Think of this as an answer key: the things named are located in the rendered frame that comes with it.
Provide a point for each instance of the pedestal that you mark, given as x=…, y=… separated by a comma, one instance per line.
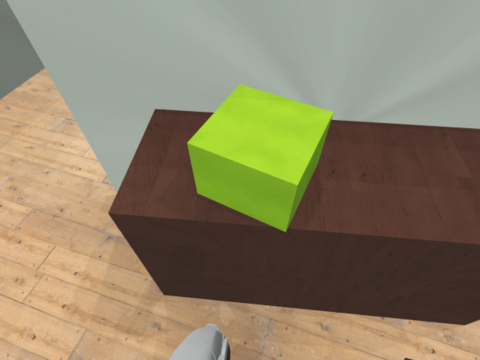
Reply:
x=388, y=226

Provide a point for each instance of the carton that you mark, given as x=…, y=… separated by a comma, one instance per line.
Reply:
x=257, y=153

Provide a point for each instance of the robot left shin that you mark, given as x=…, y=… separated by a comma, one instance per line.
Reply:
x=213, y=327

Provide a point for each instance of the robot left thigh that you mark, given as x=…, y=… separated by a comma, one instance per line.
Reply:
x=202, y=344

